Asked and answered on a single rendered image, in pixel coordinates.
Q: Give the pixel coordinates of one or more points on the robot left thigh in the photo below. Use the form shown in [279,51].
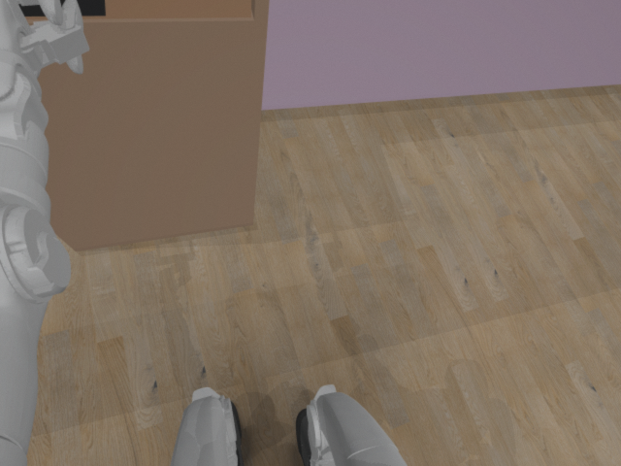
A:
[206,428]

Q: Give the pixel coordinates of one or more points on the robot left shin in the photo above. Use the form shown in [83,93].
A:
[206,392]

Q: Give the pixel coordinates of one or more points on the left robot forearm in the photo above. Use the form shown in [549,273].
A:
[24,149]

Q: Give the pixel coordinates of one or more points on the drawer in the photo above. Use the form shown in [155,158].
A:
[173,9]

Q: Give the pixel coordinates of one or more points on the left robot upper arm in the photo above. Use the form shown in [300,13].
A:
[34,266]

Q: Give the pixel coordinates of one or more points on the cabinet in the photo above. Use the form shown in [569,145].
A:
[159,135]

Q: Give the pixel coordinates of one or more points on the robot left hand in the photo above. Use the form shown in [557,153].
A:
[59,39]

